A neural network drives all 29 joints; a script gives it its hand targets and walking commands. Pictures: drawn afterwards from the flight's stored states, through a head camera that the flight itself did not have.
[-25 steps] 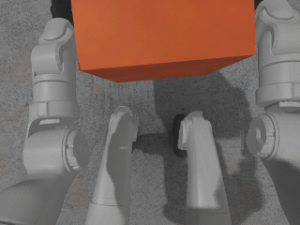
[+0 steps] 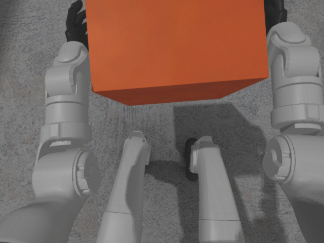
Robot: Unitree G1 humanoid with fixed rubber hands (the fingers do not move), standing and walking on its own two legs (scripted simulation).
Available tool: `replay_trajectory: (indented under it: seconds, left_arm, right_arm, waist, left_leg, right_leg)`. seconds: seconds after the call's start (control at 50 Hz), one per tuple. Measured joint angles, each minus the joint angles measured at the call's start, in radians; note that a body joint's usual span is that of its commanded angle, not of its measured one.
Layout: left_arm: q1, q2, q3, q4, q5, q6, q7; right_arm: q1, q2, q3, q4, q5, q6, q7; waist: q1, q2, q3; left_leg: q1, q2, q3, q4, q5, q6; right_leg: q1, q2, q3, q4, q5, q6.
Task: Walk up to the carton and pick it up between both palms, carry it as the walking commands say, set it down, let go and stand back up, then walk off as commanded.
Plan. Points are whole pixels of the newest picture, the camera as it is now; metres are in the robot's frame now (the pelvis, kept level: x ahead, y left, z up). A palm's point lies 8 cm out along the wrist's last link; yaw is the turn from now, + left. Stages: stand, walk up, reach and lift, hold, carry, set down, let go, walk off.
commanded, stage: reach and lift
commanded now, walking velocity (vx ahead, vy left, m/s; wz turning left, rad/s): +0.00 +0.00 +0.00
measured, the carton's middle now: (172, 51) +0.51 +0.02 -0.12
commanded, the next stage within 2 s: none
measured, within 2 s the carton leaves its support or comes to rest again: neither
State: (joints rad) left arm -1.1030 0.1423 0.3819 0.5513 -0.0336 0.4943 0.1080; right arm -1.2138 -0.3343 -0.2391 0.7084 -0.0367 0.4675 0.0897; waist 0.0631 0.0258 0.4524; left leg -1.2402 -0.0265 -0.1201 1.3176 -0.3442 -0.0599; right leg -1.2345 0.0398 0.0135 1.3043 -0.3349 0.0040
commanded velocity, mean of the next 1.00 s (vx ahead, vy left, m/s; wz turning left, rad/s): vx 0.00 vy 0.00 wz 0.00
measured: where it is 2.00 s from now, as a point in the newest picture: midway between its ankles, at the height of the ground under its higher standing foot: (164, 165)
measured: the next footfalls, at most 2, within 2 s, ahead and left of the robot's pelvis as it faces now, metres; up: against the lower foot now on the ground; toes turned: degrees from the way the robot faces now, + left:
none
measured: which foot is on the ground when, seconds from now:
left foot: down 0.00-1.00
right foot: down 0.00-1.00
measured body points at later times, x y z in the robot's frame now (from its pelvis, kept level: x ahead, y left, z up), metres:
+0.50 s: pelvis +0.08 +0.00 +0.08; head +0.22 -0.01 +0.51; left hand +0.49 +0.21 +0.07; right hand +0.53 -0.17 +0.06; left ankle +0.15 +0.15 -0.59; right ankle +0.15 -0.12 -0.59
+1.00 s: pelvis +0.13 +0.01 +0.14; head +0.18 +0.00 +0.58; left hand +0.45 +0.22 +0.12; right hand +0.50 -0.16 +0.13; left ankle +0.15 +0.15 -0.59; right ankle +0.15 -0.12 -0.59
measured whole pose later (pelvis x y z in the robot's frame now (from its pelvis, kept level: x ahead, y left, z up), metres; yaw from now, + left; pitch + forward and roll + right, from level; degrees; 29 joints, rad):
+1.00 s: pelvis +0.13 +0.01 +0.14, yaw +2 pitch +13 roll -1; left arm -0.37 -0.05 0.34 0.47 0.17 0.47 -0.03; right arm -0.46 -0.10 -0.25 0.61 -0.17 0.42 0.16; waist 0.05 0.03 -0.14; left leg -0.60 -0.01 -0.12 0.60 -0.23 -0.05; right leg -0.57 0.01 0.01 0.57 -0.23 0.00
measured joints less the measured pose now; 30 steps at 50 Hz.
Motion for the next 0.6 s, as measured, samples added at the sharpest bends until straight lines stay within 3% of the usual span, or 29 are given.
replay_trajectory:
  seconds: [0.2, 0.3, 0.46, 0.6]
  left_arm:
    - [0.160, -0.056, -0.006, 0.000, 0.020, -0.010, -0.005]
    - [0.309, -0.104, -0.008, 0.001, 0.054, -0.014, -0.023]
    - [0.400, -0.147, 0.053, 0.022, 0.175, -0.038, -0.118]
    - [0.503, -0.177, 0.070, 0.022, 0.204, -0.044, -0.141]
  right_arm:
    - [0.173, 0.051, -0.004, 0.000, -0.036, -0.023, 0.020]
    - [0.325, 0.099, -0.007, 0.000, -0.053, -0.031, 0.028]
    - [0.456, 0.183, -0.101, 0.001, -0.129, -0.069, 0.063]
    - [0.524, 0.204, -0.088, 0.001, -0.155, -0.045, 0.077]
  waist:
    - [-0.005, 0.000, -0.182]
    - [-0.006, 0.000, -0.389]
    - [-0.010, 0.000, -0.562]
    - [-0.011, 0.000, -0.561]
  left_leg:
    - [0.059, 0.006, -0.001, -0.133, 0.015, 0.000]
    - [0.066, 0.009, -0.001, -0.209, 0.015, 0.000]
    - [0.167, 0.011, -0.001, -0.337, 0.026, 0.000]
    - [0.292, 0.014, 0.000, -0.463, 0.050, 0.000]
  right_leg:
    - [0.060, -0.003, 0.000, -0.131, 0.011, 0.000]
    - [0.069, -0.006, 0.000, -0.206, 0.010, 0.000]
    - [0.170, -0.014, 0.000, -0.330, 0.016, 0.000]
    - [0.295, -0.020, 0.000, -0.452, 0.035, 0.000]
